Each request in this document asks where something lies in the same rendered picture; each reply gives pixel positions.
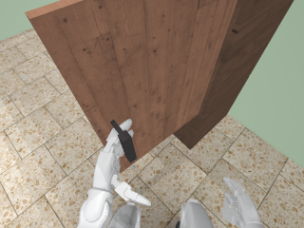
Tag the robot left forearm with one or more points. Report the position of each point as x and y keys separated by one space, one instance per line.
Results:
x=96 y=211

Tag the robot left hand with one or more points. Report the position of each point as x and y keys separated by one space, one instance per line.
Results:
x=108 y=163

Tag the robot thigh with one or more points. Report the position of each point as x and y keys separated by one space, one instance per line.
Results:
x=193 y=215
x=128 y=216

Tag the right robot thigh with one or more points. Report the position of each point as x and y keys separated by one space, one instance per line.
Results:
x=193 y=215

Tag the cupboard door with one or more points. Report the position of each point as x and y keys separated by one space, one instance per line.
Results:
x=150 y=61

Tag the robot right hand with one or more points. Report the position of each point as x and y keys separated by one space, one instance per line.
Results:
x=244 y=210

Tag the handle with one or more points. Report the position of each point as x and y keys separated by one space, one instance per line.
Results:
x=126 y=142

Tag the left robot thigh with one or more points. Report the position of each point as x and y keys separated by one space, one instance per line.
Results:
x=128 y=216

